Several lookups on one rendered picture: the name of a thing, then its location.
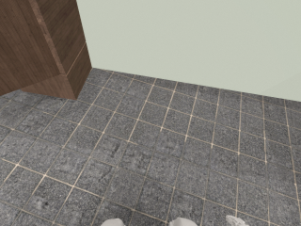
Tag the right robot hand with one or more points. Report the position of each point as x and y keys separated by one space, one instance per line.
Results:
x=234 y=221

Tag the cupboard door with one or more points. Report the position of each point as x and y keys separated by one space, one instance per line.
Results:
x=25 y=56

